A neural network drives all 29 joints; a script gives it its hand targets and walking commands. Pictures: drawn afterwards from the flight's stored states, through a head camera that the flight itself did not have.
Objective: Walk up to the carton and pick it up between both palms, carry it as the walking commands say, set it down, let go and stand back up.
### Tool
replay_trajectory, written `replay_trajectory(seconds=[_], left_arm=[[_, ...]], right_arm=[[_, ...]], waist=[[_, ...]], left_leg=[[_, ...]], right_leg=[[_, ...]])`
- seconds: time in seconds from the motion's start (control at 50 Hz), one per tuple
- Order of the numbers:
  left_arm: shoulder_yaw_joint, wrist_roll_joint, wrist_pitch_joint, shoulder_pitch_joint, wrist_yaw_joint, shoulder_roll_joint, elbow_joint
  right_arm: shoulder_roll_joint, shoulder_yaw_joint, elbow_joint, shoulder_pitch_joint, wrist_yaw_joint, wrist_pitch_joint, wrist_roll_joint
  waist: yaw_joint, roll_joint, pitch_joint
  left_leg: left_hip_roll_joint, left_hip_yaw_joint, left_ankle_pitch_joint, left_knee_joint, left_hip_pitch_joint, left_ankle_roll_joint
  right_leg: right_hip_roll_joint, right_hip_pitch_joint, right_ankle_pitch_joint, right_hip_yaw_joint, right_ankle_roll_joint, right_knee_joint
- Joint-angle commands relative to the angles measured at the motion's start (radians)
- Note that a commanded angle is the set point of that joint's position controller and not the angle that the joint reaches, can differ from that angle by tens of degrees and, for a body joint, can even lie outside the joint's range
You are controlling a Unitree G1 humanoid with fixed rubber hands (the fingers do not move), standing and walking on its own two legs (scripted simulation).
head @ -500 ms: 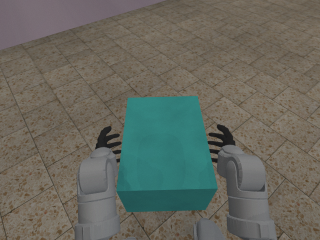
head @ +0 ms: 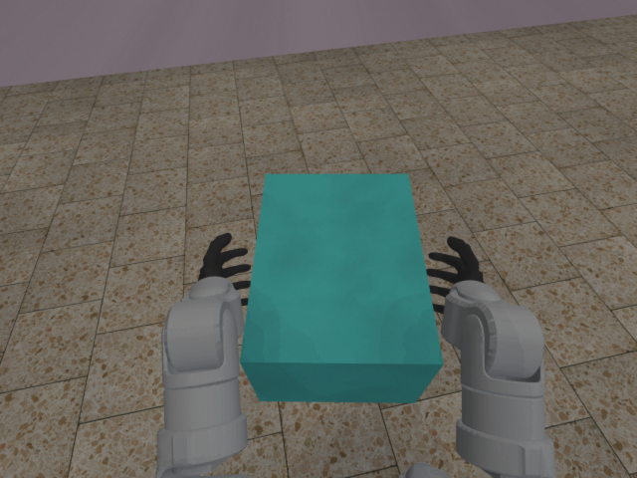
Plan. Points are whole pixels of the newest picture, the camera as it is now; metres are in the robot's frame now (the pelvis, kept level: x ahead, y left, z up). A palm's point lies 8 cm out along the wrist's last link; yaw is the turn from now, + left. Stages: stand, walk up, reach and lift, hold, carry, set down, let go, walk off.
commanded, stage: carry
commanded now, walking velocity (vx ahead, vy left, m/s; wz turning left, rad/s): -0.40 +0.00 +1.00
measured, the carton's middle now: (336, 283) +0.37 -0.05 +0.02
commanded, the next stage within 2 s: none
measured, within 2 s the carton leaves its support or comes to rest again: neither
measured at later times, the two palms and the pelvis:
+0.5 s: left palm out of the picture +0.02 +0.25 +0.12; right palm (353, 469) +0.13 -0.02 +0.11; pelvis -0.20 -0.01 +0.02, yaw +29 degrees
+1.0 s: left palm out of the picture -0.34 +0.21 +0.11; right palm out of the picture -0.10 +0.05 +0.09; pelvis -0.38 -0.11 +0.02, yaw +58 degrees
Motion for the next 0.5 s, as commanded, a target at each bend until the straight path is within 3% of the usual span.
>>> replay_trajectory(seconds=[0.0, 0.02, 0.06, 0.1, 0.14, 0.2, 0.24, 0.26, 0.28, 0.3, 0.32, 0.34, 0.36, 0.38, 0.42, 0.44, 0.48], left_arm=[[-0.630, -0.428, 0.033, -0.280, -0.340, -1.014, 0.058], [-0.652, -0.452, 0.021, -0.323, -0.347, -1.042, 0.020], [-0.716, -0.533, 0.002, -0.456, -0.351, -1.070, -0.097], [-0.748, -0.582, 0.004, -0.516, -0.352, -1.071, -0.128], [-0.759, -0.625, 0.007, -0.526, -0.356, -1.062, -0.176], [-0.760, -0.619, 0.030, -0.424, -0.363, -1.044, -0.113], [-0.752, -0.611, 0.041, -0.382, -0.370, -1.035, -0.084], [-0.742, -0.604, 0.043, -0.358, -0.374, -1.033, -0.065], [-0.733, -0.597, 0.043, -0.346, -0.375, -1.035, -0.043], [-0.710, -0.569, 0.033, -0.296, -0.380, -1.039, -0.014], [-0.726, -0.580, 0.033, -0.344, -0.381, -1.054, -0.068], [-0.715, -0.569, 0.041, -0.345, -0.380, -1.086, -0.070], [-0.702, -0.547, 0.044, -0.334, -0.384, -1.076, -0.065], [-0.694, -0.529, 0.043, -0.334, -0.379, -1.053, -0.060], [-0.670, -0.507, 0.039, -0.359, -0.365, -1.028, -0.066], [-0.650, -0.491, 0.038, -0.349, -0.359, -1.014, -0.060], [-0.632, -0.465, 0.037, -0.313, -0.344, -1.002, -0.038]], right_arm=[[1.018, 0.692, 0.133, -0.400, 0.541, 0.007, 0.435], [1.040, 0.700, 0.061, -0.440, 0.546, -0.001, 0.442], [1.043, 0.687, -0.022, -0.484, 0.537, -0.025, 0.437], [1.028, 0.652, -0.049, -0.476, 0.521, -0.043, 0.411], [1.006, 0.657, -0.121, -0.481, 0.492, -0.054, 0.389], [0.966, 0.648, -0.103, -0.384, 0.469, -0.046, 0.330], [0.953, 0.655, -0.094, -0.361, 0.465, -0.040, 0.307], [0.947, 0.662, -0.090, -0.365, 0.464, -0.037, 0.301], [0.945, 0.668, -0.082, -0.374, 0.465, -0.032, 0.303], [0.936, 0.692, -0.102, -0.359, 0.470, -0.024, 0.315], [0.968, 0.713, -0.096, -0.407, 0.474, -0.026, 0.347], [1.000, 0.748, -0.112, -0.452, 0.478, -0.029, 0.374], [1.018, 0.758, -0.116, -0.479, 0.480, -0.033, 0.398], [1.016, 0.758, -0.115, -0.494, 0.486, -0.031, 0.415], [1.011, 0.759, -0.100, -0.518, 0.495, -0.023, 0.442], [1.009, 0.758, -0.081, -0.518, 0.499, -0.013, 0.456], [1.007, 0.756, -0.038, -0.500, 0.506, 0.003, 0.474]], waist=[[0.090, 0.473, -0.282], [0.090, 0.358, -0.318], [0.094, 0.260, -0.373], [0.098, 0.232, -0.383], [0.094, 0.220, -0.388], [0.093, 0.256, -0.402], [0.097, 0.284, -0.418], [0.108, 0.277, -0.430], [0.122, 0.141, -0.411], [0.117, -0.329, -0.414], [0.085, -0.339, -0.308], [0.083, -0.202, -0.314], [0.081, -0.090, -0.315], [0.080, -0.085, -0.314], [0.083, -0.128, -0.287], [0.090, -0.173, -0.290], [0.109, -0.222, -0.328]], left_leg=[[0.413, -0.654, 1.064, -0.204, 0.237, 0.200], [0.347, -0.569, 1.121, -0.169, 0.230, 0.230], [0.230, -0.370, 0.614, -0.171, 0.189, 0.149], [0.150, -0.282, 0.293, -0.208, 0.145, 0.117], [0.133, -0.314, 0.133, -0.277, 0.120, 0.110], [0.143, -0.391, 0.115, -0.370, 0.121, 0.096], [0.108, -0.386, 0.179, -0.422, 0.112, 0.038], [0.073, -0.357, 0.161, -0.421, 0.065, -0.012], [-0.001, -0.292, 0.046, -0.304, -0.046, -0.056], [-0.211, -0.095, -0.211, 0.204, -0.193, -0.070], [-0.091, -0.004, -0.324, 0.556, -0.297, -0.037], [-0.031, -0.069, -0.291, 0.744, -0.244, -0.002], [-0.017, -0.080, -0.231, 0.819, -0.205, 0.014], [-0.004, -0.078, -0.160, 0.784, -0.183, 0.017], [-0.031, 0.012, -0.102, 0.521, -0.203, -0.007], [-0.032, 0.045, -0.125, 0.377, -0.190, -0.014], [-0.040, 0.096, -0.137, 0.163, -0.155, -0.004]], right_leg=[[0.180, -0.274, -0.548, 0.067, 0.024, 0.333], [0.203, -0.233, -0.525, 0.234, 0.010, 0.486], [0.179, -0.200, -0.288, 0.244, -0.005, 0.550], [0.194, -0.135, -0.145, 0.209, -0.006, 0.499], [0.239, -0.049, -0.138, 0.192, -0.010, 0.365], [0.301, 0.080, -0.195, 0.177, -0.034, 0.139], [0.334, 0.243, -0.224, 0.150, -0.060, -0.104], [0.330, 0.366, -0.205, 0.127, -0.069, -0.269], [0.255, 0.491, -0.159, 0.190, -0.088, -0.480], [-0.136, 0.384, -0.110, 0.590, -0.254, -0.505], [-0.333, 0.201, 0.270, 0.537, -0.348, -0.463], [-0.273, 0.154, 0.452, 0.391, -0.332, -0.395], [-0.181, 0.149, 0.509, 0.225, -0.278, -0.338], [-0.092, 0.195, 0.508, 0.116, -0.221, -0.294], [0.002, 0.305, 0.544, 0.008, -0.165, -0.218], [0.008, 0.342, 0.586, -0.007, -0.158, -0.188], [-0.048, 0.408, 0.666, 0.034, -0.184, -0.146]])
